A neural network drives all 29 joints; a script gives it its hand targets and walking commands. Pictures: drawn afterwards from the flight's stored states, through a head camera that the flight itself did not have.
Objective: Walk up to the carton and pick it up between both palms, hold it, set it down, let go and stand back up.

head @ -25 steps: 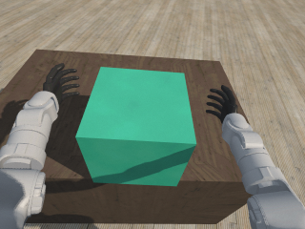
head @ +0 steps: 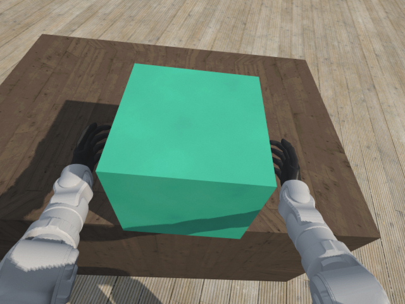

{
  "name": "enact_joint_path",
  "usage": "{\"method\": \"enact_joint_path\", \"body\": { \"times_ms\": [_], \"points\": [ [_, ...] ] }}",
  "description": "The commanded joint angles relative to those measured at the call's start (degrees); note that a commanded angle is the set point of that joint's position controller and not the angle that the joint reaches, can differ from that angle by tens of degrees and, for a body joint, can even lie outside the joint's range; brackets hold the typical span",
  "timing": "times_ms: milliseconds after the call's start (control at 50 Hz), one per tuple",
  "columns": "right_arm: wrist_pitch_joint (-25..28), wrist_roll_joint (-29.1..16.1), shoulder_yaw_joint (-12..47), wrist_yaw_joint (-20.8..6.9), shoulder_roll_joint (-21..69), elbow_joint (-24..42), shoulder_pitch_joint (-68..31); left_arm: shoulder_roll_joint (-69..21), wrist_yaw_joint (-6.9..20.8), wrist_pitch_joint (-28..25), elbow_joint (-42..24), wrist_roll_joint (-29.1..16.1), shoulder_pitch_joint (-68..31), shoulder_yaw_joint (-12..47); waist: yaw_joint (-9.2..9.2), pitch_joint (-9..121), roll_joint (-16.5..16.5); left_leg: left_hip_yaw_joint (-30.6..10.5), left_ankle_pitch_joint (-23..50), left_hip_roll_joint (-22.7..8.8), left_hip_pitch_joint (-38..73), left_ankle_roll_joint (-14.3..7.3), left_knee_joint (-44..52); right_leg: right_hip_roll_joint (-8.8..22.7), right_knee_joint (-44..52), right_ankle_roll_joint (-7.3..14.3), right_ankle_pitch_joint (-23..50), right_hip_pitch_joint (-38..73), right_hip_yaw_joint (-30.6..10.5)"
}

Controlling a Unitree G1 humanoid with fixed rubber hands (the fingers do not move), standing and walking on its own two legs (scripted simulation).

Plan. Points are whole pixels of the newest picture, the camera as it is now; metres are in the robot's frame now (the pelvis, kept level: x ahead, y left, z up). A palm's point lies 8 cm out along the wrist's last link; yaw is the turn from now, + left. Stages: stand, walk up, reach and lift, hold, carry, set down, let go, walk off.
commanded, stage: reach and lift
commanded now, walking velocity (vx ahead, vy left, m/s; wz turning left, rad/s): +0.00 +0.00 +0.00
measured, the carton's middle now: (189, 155) +0.45 +0.04 +0.01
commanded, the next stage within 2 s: none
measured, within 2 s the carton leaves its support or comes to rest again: neither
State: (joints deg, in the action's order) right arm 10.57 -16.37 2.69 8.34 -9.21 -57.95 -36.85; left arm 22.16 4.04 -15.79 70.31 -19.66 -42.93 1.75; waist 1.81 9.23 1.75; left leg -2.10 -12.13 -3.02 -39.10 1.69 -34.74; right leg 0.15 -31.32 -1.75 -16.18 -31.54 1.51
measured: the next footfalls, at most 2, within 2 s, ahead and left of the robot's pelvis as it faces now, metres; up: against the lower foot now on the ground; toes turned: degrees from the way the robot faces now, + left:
none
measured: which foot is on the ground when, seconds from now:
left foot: down 0.00-1.00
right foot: down 0.00-1.00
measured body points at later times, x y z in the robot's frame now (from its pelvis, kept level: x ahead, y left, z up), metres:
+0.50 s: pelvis -0.02 +0.01 -0.02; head +0.05 +0.03 +0.43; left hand +0.42 +0.22 +0.02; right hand +0.40 -0.17 +0.02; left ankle +0.04 +0.13 -0.72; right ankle -0.02 -0.14 -0.72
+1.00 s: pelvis -0.01 +0.02 -0.01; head +0.06 +0.05 +0.43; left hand +0.42 +0.22 +0.02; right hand +0.40 -0.15 +0.02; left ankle +0.03 +0.13 -0.72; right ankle -0.02 -0.14 -0.72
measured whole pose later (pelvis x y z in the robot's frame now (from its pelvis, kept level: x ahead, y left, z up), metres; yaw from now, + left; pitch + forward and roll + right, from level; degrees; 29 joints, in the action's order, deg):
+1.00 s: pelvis -0.01 +0.02 -0.01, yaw -1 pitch +19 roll -3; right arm 16.1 -6.1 -6.9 7.5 -3.9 -64.7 -40.6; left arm 15.0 -0.7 -22.7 75.9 -11.0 -46.4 -2.3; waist 1.5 11.2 1.1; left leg -1.1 -13.4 -2.7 -44.4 0.5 -39.0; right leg 0.6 -34.8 -2.9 -16.6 -37.0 0.4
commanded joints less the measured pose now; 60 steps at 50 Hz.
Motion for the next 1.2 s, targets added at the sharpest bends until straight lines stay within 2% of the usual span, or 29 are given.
{"method": "enact_joint_path", "body": {
  "times_ms": [0, 100, 260, 380, 480, 640, 800, 920, 1000, 1040, 1060, 1100, 1180],
  "points": [
    [7.38, -1.78, -0.94, -0.69, -9.60, 6.01, -25.97, 9.80, -0.21, -6.81, -7.68, -0.17, -29.22, -0.31, 0.47, 42.71, -11.03, 3.27, 31.23, 2.55, 30.35, 4.20, -5.31, -2.06, -0.03, -0.39, 22.93, 0.15, 3.13],
    [8.59, -3.21, 0.27, -1.14, -10.33, 6.13, -29.08, 8.95, -0.89, -7.12, -6.70, -0.89, -30.44, 0.64, -0.18, 43.46, -9.64, 3.11, 30.15, 2.19, 29.98, 4.14, -6.01, -2.46, -0.37, -0.19, 19.97, -2.22, 3.43],
    [6.93, -2.33, 0.62, -1.38, -9.27, 7.62, -33.08, 7.74, -1.96, -7.21, -3.88, -2.65, -33.20, 2.25, -0.70, 42.88, -5.91, 3.51, 19.80, 2.13, 23.98, 2.64, -5.64, -1.90, -1.50, -0.11, 11.96, -3.46, 2.81],
    [5.84, -0.97, 0.27, -1.21, -6.69, 5.60, -34.37, 5.45, -2.31, -7.59, -1.46, -2.29, -34.57, 3.05, -0.66, 41.48, -5.38, 3.72, 15.36, 2.18, 20.49, 2.14, -5.89, -1.43, -2.47, 0.07, 8.53, -4.49, 2.12],
    [6.20, 0.51, -1.23, -0.58, -4.93, 4.50, -34.65, 3.45, -2.77, -7.90, -2.08, -0.55, -35.15, 2.65, -0.33, 42.47, -6.84, 3.94, 16.68, 2.19, 20.51, 2.71, -6.58, -1.44, -2.89, 0.36, 9.63, -4.63, 1.92],
    [7.56, 4.04, -4.55, 0.67, -2.21, 5.18, -34.30, -1.08, -3.38, -8.02, -5.96, 3.60, -34.28, 0.89, 0.34, 45.38, -9.48, 4.10, 22.79, 2.16, 24.41, 4.07, -7.47, -1.84, -2.18, 0.75, 14.05, -3.97, 2.34],
    [8.33, 7.61, -5.82, -0.15, 3.18, 6.47, -33.70, -6.52, -3.27, -9.07, -7.75, 7.41, -33.36, -0.94, -0.16, 43.44, -8.84, 4.26, 23.94, 2.35, 26.28, 3.94, -6.13, -1.74, 0.03, 0.92, 13.89, -2.47, 2.28],
    [10.02, 12.69, -6.96, -2.20, 10.50, 6.39, -33.80, -13.62, -2.06, -10.80, -6.94, 11.09, -33.91, -1.16, -0.17, 41.58, -8.02, 4.70, 25.05, 2.44, 27.34, 3.90, -4.73, -1.66, 1.26, 1.15, 14.61, -0.19, 2.24],
    [12.08, 21.06, -6.40, -6.51, 27.89, 5.59, -34.15, -29.95, 1.95, -12.95, -4.02, 17.21, -35.72, -0.13, -0.14, 40.45, -8.17, 5.06, 27.92, 2.61, 29.02, 4.13, -3.30, -1.69, 2.80, 1.28, 18.33, 4.08, 2.37],
    [13.28, 25.80, -4.40, -9.83, 40.20, 4.21, -34.14, -41.20, 4.64, -14.73, -1.11, 20.66, -36.70, 1.77, -0.11, 38.76, -9.41, 4.89, 28.78, 2.54, 28.94, 4.33, -2.44, -1.56, 3.39, 1.46, 20.18, 5.81, 2.68],
    [13.90, 27.30, -3.77, -11.14, 42.62, 3.48, -33.67, -43.71, 5.34, -15.72, -0.14, 21.44, -36.09, 2.60, -0.26, 37.95, -10.40, 4.75, 29.35, 2.28, 28.91, 4.58, -1.98, -1.46, 3.66, 1.63, 20.53, 6.31, 2.95],
    [14.68, 28.37, -3.18, -12.44, 42.47, 1.47, -32.56, -44.36, 5.16, -17.18, 0.50, 21.57, -35.02, 3.45, -0.60, 36.25, -11.64, 4.28, 29.94, 1.75, 29.37, 5.21, -0.74, -1.50, 4.60, 1.87, 19.92, 6.13, 3.10],
    [15.60, 28.68, -2.15, -12.74, 41.47, -0.64, -31.02, -44.50, 4.38, -18.03, 0.98, 20.93, -33.63, 3.77, -0.37, 32.74, -10.96, 4.00, 28.92, 1.43, 30.42, 5.49, 1.88, -1.65, 7.21, 2.27, 18.40, 6.35, 2.68]
  ]
}}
